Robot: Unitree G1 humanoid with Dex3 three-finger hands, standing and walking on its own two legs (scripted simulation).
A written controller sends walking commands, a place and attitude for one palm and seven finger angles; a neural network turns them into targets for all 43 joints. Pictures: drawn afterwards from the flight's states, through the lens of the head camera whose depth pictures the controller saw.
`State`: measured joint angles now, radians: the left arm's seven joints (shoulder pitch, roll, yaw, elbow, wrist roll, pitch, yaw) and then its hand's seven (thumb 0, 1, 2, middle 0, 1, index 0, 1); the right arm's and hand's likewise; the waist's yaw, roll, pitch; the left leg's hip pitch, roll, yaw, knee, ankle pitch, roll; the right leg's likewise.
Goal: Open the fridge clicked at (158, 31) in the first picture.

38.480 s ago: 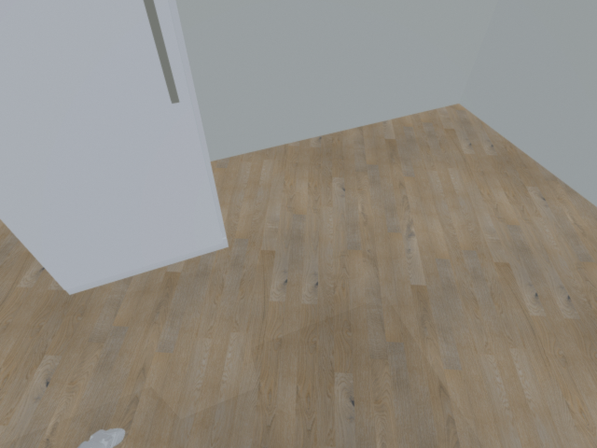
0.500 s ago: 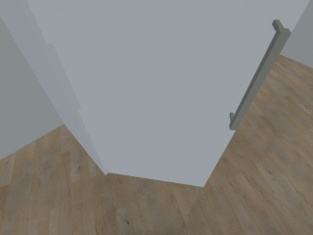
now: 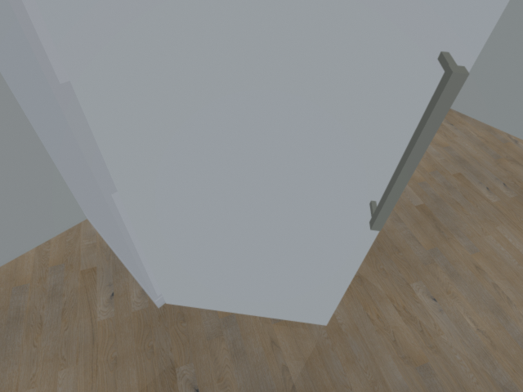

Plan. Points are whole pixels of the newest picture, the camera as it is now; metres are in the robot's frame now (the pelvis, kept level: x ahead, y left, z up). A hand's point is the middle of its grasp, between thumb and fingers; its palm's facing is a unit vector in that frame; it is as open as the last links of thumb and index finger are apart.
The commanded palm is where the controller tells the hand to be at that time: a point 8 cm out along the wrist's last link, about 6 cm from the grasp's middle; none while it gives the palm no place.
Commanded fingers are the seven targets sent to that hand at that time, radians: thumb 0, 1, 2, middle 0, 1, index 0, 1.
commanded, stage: come to a stop and stand still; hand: right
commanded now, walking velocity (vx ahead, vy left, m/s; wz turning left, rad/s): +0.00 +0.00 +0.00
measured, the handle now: (404, 157) +0.44 -0.19 +0.15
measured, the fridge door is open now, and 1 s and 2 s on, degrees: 52 52 52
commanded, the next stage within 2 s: look again from close up in 0.18 s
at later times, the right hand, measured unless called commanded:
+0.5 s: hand out of the picture +0.04 -0.19 -0.16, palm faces -0.01 +0.97 -0.25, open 7.4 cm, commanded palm none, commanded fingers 0.00 -0.90 -0.90 0.20 0.30 0.20 0.30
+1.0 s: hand out of the picture +0.05 -0.20 -0.16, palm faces -0.02 +0.97 -0.26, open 7.4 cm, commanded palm none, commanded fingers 0.00 -0.90 -0.90 0.20 0.30 0.20 0.30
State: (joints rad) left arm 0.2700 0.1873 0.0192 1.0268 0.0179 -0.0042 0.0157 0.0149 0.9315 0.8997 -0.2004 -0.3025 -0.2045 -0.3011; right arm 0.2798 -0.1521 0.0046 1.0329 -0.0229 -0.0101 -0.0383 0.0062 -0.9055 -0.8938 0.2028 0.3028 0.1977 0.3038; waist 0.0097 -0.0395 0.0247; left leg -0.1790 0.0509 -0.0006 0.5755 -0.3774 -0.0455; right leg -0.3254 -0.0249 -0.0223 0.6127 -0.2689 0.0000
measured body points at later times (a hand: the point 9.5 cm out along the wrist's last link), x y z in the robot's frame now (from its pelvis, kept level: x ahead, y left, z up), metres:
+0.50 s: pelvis +0.02 +0.01 +0.01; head +0.03 +0.01 +0.46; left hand +0.08 +0.26 -0.14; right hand +0.05 -0.24 -0.14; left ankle -0.04 +0.15 -0.73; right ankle +0.04 -0.12 -0.73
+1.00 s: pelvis +0.01 +0.01 +0.01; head +0.03 +0.01 +0.46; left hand +0.07 +0.27 -0.14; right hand +0.05 -0.25 -0.14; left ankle -0.04 +0.15 -0.73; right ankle +0.04 -0.12 -0.73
